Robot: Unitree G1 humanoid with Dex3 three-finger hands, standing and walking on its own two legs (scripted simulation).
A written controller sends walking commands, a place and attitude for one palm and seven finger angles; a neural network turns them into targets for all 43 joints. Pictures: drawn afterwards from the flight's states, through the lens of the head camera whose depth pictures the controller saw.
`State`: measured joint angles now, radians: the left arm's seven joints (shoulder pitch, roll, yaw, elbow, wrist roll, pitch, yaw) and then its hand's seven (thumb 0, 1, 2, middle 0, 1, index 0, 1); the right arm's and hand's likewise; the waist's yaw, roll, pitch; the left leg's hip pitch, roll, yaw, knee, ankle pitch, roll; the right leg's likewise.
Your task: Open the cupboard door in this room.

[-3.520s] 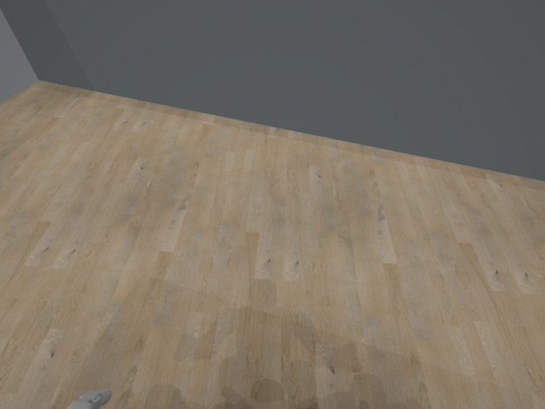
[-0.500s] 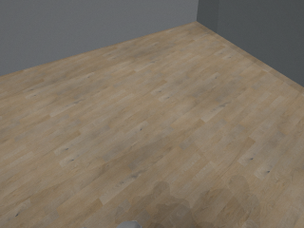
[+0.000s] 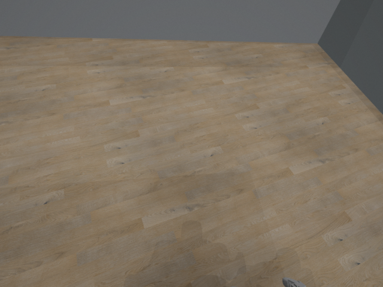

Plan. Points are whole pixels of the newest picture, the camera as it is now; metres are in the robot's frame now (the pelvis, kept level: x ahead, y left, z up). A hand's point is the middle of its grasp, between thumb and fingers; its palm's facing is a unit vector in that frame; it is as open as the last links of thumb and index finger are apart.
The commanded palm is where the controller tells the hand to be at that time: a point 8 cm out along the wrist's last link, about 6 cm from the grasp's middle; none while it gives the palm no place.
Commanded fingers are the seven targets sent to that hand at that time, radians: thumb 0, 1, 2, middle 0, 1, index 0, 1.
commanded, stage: turn or walk to find it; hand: left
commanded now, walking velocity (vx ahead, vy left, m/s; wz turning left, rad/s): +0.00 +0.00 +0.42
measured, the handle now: out of the picture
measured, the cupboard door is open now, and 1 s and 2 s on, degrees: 0 0 0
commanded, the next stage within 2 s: none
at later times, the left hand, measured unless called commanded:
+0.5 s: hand out of the picture +0.04 +0.16 -0.14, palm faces +0.19 -0.94 -0.28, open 7.4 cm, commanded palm none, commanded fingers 0.00 0.90 0.90 -0.20 -0.30 -0.20 -0.30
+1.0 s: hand out of the picture -0.18 +0.18 -0.19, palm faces +0.47 -0.85 -0.23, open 7.4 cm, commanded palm none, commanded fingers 0.00 0.90 0.90 -0.20 -0.30 -0.20 -0.30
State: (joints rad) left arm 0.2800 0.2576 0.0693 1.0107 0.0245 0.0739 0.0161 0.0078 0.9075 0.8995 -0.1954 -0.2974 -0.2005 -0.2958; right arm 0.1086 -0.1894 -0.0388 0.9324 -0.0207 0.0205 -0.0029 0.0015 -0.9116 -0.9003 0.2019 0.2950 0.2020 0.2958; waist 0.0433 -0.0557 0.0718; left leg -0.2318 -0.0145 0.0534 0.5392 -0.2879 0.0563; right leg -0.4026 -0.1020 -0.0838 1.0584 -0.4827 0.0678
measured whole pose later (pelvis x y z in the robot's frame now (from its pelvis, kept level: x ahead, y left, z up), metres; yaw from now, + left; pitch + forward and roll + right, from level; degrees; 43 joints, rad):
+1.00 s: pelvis -0.09 -0.01 -0.01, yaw +25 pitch -2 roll -1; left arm 0.29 0.26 0.07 1.01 0.02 0.08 0.02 0.01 0.91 0.90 -0.20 -0.30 -0.20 -0.30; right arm 0.14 -0.20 -0.05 0.95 -0.02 0.03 0.01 0.00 -0.91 -0.90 0.20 0.29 0.20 0.30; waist 0.04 -0.06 0.07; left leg -0.25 0.00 0.07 0.60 -0.32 0.04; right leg -0.38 -0.13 -0.13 0.92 -0.50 0.06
